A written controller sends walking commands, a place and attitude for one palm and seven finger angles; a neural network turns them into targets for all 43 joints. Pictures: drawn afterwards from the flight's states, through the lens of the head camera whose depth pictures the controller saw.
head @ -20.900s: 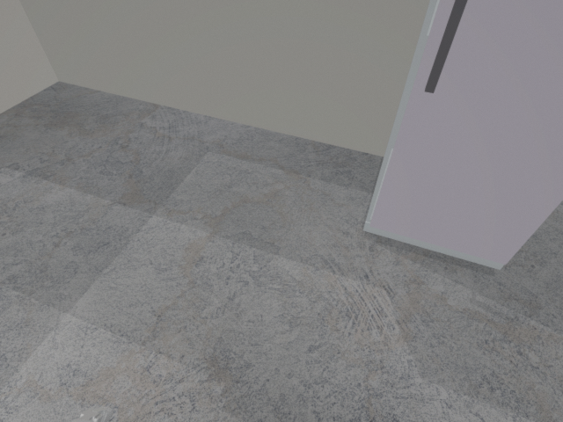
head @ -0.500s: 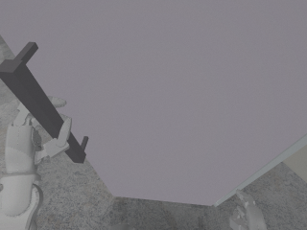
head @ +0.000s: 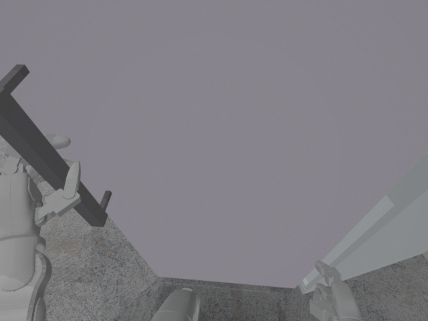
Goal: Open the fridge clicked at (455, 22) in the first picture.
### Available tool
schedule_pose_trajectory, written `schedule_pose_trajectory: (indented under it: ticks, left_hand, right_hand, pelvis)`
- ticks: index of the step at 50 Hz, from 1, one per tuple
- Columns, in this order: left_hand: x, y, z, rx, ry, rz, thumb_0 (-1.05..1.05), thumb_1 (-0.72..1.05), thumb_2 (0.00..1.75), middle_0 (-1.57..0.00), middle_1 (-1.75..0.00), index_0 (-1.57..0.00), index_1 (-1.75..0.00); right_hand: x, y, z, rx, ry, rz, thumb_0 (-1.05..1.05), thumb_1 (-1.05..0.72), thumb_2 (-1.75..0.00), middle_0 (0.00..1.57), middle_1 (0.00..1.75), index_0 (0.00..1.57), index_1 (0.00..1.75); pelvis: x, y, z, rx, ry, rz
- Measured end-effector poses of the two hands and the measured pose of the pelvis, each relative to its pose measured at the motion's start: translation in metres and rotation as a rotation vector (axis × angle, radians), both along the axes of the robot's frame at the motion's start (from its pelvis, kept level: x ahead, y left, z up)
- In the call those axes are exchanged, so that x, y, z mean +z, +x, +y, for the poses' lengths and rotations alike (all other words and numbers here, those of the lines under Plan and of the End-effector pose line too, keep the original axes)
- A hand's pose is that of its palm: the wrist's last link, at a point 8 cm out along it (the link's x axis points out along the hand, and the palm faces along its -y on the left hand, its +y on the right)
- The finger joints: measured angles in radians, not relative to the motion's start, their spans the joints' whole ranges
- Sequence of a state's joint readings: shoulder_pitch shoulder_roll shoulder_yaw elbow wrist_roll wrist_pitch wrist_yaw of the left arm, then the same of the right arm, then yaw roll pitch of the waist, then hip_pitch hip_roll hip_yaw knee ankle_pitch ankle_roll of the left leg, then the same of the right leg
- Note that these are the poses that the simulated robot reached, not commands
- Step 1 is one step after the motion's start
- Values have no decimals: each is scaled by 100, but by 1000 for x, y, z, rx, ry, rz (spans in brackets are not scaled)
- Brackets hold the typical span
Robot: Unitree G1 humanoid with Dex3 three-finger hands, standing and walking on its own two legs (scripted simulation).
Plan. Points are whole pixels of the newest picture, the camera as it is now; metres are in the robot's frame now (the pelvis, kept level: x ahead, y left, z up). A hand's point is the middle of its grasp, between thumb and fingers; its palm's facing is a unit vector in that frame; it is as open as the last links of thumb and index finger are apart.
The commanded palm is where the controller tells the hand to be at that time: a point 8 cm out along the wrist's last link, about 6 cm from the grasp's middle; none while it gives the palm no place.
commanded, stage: stop walking and hold the door back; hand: left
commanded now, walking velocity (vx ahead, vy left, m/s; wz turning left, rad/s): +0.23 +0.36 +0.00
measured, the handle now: (68, 164) +0.31 +0.24 +0.16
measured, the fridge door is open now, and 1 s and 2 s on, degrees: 69 65 64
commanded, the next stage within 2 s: loosen the grip on the handle in 0.78 s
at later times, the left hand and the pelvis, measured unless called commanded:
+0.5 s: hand (66, 185) +0.27 +0.22 +0.17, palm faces +0.29 -0.94 -0.20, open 5.9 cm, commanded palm +0.26 +0.27 +0.16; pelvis -0.11 +0.00 +0.01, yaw +8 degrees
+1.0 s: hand (70, 162) +0.30 +0.23 +0.17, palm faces +0.21 -0.97 -0.11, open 6.6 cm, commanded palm +0.25 +0.27 +0.15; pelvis -0.12 +0.02 +0.00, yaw +6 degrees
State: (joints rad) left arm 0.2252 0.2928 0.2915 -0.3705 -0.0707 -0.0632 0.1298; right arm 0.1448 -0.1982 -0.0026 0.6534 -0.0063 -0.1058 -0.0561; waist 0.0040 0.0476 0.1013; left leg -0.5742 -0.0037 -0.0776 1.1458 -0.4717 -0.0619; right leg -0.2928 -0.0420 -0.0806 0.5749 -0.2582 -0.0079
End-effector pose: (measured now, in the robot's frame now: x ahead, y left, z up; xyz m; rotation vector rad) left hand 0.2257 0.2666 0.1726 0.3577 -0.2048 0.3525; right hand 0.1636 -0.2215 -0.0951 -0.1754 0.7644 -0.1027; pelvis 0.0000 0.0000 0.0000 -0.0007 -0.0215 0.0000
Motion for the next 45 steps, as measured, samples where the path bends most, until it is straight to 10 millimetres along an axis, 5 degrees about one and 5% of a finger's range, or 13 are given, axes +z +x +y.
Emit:
schedule_pose_trajectory:
  ticks: [6, 11, 19, 24, 29, 35, 45]
  left_hand:
    - [0, -21, 0, 3, -5, -22, -9, 54, 78, -46, -140, -37, -137]
    - [-1, -16, 0, -5, -83, -68, -7, 55, 80, -46, -140, -42, -139]
    - [0, -6, 0, -76, -132, -58, -3, 60, 81, -46, -140, -42, -140]
    - [5, 2, 3, -81, -122, 27, -5, 60, 76, -46, -140, -43, -140]
    - [6, 13, 4, -58, -125, 58, -6, 60, 75, -46, -140, -44, -140]
    - [7, 24, 2, -25, -112, 55, -7, 60, 75, -46, -140, -45, -140]
    - [3, 31, 6, -125, -160, -12, -2, 61, 77, -46, -140, -43, -140]
  right_hand:
    - [11, -18, -33, 35, -112, 54, 1, -91, -90, 21, 30, 20, 30]
    - [28, -25, -36, 85, -164, 7, 1, -91, -90, 20, 30, 20, 30]
    - [39, -58, -1, 88, -120, -70, 1, -91, -90, 20, 30, 20, 30]
    - [17, -101, 28, 130, -37, 63, 1, -91, -90, 20, 30, 20, 30]
    - [-11, -137, 36, 158, 10, 182, 1, -91, -90, 21, 30, 21, 30]
    - [-31, -154, 7, 82, 0, 215, 1, -90, -90, 21, 30, 21, 30]
    - [3, -149, -39, -25, -186, 126, 1, -91, -90, 21, 30, 20, 30]
  pelvis:
    - [9, -19, -13, 90, 29, -6]
    - [10, -45, -12, 116, 33, 0]
    - [8, -92, 5, 121, -7, -28]
    - [14, -106, 3, 151, -47, -27]
    - [8, -113, -7, 132, -33, -18]
    - [-3, -119, -13, 131, -27, -30]
    - [-3, -115, 12, 111, -2, -54]
